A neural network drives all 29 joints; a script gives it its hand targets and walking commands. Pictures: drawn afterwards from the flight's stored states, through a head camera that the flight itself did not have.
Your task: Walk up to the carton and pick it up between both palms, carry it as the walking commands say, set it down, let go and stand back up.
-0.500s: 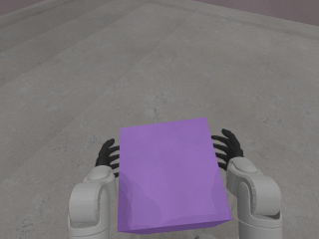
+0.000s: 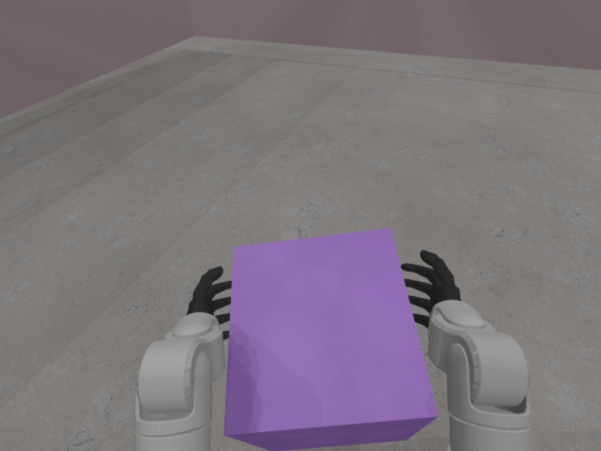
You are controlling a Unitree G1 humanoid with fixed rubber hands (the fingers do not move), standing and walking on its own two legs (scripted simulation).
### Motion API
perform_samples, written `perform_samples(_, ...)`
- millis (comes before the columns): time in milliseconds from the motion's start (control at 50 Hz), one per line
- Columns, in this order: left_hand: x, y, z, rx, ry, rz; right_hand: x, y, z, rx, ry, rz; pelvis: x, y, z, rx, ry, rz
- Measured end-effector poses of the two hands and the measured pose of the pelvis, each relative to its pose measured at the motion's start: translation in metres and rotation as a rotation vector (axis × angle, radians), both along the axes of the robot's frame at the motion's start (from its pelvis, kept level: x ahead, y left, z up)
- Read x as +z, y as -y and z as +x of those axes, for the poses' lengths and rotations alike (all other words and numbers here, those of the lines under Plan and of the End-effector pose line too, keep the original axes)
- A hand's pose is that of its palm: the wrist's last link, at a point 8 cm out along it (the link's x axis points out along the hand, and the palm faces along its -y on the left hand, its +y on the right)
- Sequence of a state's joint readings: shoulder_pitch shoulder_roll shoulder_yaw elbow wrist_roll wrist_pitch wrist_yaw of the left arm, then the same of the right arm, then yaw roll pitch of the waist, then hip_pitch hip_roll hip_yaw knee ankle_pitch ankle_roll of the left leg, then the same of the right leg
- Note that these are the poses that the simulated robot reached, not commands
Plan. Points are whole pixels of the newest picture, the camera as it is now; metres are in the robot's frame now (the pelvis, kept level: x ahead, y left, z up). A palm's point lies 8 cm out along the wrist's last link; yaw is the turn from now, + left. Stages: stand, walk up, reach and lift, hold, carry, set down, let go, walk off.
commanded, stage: carry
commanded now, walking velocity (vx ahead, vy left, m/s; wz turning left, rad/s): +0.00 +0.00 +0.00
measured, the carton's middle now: (325, 350) +0.26 -0.01 +0.02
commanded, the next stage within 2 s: hold in 1.22 s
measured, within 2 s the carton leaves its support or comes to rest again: neither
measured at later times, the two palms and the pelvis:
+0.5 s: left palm (192, 370) +0.21 +0.15 +0.08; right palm (435, 343) +0.22 -0.14 +0.10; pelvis -0.05 +0.01 +0.00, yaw +1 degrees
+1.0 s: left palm (205, 376) +0.20 +0.13 +0.09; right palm (454, 353) +0.21 -0.15 +0.09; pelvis -0.06 -0.01 +0.00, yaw +1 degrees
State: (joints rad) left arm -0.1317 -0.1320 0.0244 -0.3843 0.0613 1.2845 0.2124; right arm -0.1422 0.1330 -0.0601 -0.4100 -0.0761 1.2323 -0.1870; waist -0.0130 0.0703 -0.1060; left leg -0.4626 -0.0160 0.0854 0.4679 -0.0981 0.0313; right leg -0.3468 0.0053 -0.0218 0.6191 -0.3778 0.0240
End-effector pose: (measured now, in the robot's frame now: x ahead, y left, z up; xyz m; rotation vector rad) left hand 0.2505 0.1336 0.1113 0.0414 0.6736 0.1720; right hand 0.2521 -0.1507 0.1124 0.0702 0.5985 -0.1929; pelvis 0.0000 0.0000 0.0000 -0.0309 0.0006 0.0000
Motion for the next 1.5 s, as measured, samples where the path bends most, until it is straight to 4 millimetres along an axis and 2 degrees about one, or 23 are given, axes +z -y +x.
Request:
perform_samples(120,-0.007,-0.004,-0.029,0.026,-0.029,-0.002,-0.006,-0.004,-0.021,0.029,-0.031,-0.009,-0.003,0.003,-0.021,0.024,0.034,0.016)
perform_samples(200,-0.016,-0.008,-0.034,0.017,-0.011,-0.065,0.004,-0.009,-0.028,0.019,-0.010,-0.069,-0.008,0.000,-0.027,0.021,0.026,0.008)
perform_samples(240,-0.022,-0.015,-0.037,0.022,-0.015,-0.074,0.001,-0.016,-0.030,0.022,-0.014,-0.077,-0.012,-0.004,-0.031,0.024,0.022,0.003)
perform_samples(300,-0.026,-0.022,-0.045,0.032,-0.072,-0.055,-0.007,-0.024,-0.033,0.033,-0.070,-0.062,-0.005,-0.010,-0.035,0.022,0.010,-0.011)
perform_samples(380,-0.032,-0.024,-0.045,0.032,-0.126,-0.031,-0.019,-0.026,-0.033,0.035,-0.126,-0.048,0.001,-0.013,-0.040,0.019,-0.033,-0.017)
perform_samples(520,-0.029,-0.012,-0.038,0.026,-0.083,-0.033,-0.017,-0.013,-0.030,0.021,-0.080,-0.034,0.002,-0.004,-0.047,0.024,-0.081,0.003)
perform_samples(660,-0.020,-0.001,-0.046,0.025,-0.053,-0.016,-0.012,-0.002,-0.039,0.019,-0.049,-0.016,0.001,0.005,-0.054,0.025,-0.062,0.014)
perform_samples(760,-0.021,0.003,-0.051,0.027,-0.065,0.002,-0.018,0.002,-0.043,0.022,-0.063,-0.012,0.001,0.008,-0.058,0.025,-0.053,0.018)
perform_samples(1260,-0.030,0.004,-0.043,0.024,-0.079,0.011,-0.026,0.003,-0.035,0.022,-0.076,-0.019,0.002,0.010,-0.053,0.024,-0.060,0.020)
perform_samples(1300,-0.040,0.004,-0.036,0.012,-0.073,0.022,-0.037,0.003,-0.028,0.041,-0.087,-0.048,0.003,0.010,-0.055,0.025,-0.028,0.021)
perform_samples(1340,-0.064,0.004,-0.031,0.004,-0.109,0.043,-0.062,0.001,-0.023,0.059,-0.145,-0.087,0.004,0.011,-0.055,0.026,-0.006,0.022)
perform_samples(1400,-0.087,0.004,-0.036,-0.009,-0.134,0.036,-0.088,0.001,-0.032,0.070,-0.199,-0.114,0.005,0.009,-0.055,0.026,0.005,0.021)
perform_samples(1440,-0.091,0.003,-0.036,-0.017,-0.120,0.023,-0.093,0.000,-0.037,0.064,-0.197,-0.111,0.005,0.008,-0.057,0.026,0.010,0.019)
perform_samples(1500,-0.083,0.001,-0.033,-0.019,-0.055,0.019,-0.082,-0.002,-0.036,0.051,-0.134,-0.103,0.005,0.005,-0.061,0.026,0.015,0.015)
